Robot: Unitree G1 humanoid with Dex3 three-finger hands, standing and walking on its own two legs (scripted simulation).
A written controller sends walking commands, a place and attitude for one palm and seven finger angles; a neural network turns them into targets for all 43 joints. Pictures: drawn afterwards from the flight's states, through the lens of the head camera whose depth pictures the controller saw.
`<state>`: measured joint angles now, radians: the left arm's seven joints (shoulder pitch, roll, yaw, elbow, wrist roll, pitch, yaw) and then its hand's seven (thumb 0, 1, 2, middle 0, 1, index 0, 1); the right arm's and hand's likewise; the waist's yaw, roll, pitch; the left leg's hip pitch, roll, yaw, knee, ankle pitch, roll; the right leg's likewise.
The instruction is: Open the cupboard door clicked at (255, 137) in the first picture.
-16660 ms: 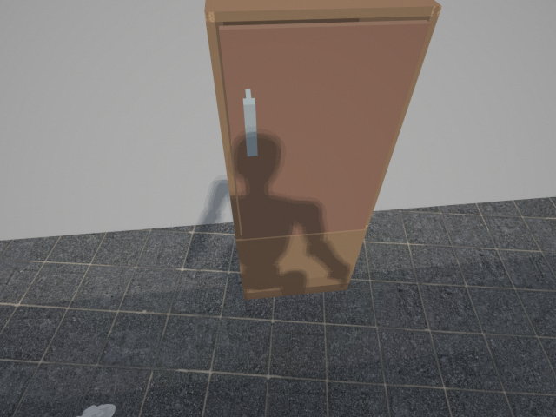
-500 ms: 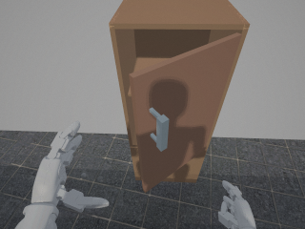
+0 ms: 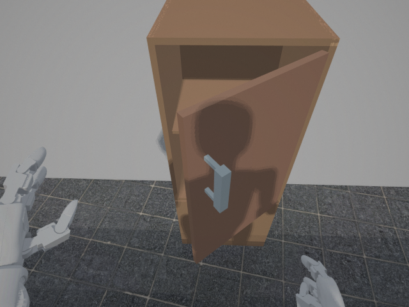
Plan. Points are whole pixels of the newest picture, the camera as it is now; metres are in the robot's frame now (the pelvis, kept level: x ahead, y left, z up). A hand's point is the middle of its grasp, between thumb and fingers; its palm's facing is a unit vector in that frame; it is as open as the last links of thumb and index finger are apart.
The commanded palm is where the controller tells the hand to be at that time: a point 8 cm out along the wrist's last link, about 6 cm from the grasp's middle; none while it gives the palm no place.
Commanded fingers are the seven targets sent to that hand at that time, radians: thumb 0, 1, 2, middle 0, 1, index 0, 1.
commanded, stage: draw the hand back to the body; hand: left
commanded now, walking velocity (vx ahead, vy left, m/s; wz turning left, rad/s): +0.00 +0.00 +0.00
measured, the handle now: (215, 183) +0.34 +0.03 +0.08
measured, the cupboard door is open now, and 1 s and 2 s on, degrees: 39 39 39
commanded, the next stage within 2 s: step back with the hand held close in 0.44 s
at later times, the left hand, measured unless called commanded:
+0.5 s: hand (65, 220) +0.19 +0.23 +0.15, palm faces +0.45 -0.79 -0.41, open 7.5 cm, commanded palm +0.14 +0.27 +0.17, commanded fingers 0.00 0.90 0.90 -0.20 -0.30 -0.20 -0.30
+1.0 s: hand (34, 245) +0.15 +0.26 +0.15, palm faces +0.32 -0.78 -0.53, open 7.4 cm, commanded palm +0.09 +0.30 +0.17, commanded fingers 0.00 0.90 0.90 -0.20 -0.30 -0.20 -0.30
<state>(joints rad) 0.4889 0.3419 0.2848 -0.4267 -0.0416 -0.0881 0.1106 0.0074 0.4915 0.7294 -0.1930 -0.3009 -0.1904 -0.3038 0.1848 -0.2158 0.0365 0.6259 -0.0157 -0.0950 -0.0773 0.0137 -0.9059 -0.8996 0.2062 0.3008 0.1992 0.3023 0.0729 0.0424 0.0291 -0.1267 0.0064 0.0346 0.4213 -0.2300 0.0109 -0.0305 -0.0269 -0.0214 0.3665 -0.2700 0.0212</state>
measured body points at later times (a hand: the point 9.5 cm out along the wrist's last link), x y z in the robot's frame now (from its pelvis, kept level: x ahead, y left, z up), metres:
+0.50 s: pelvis +0.00 -0.03 +0.00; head -0.01 -0.05 +0.45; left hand +0.16 +0.27 +0.18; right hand +0.20 -0.25 -0.09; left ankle +0.00 +0.11 -0.74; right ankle -0.04 -0.13 -0.74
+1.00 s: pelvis -0.06 +0.00 -0.01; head -0.02 +0.01 +0.44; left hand +0.12 +0.30 +0.18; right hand +0.13 -0.24 -0.08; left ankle +0.00 +0.11 -0.74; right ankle -0.04 -0.13 -0.74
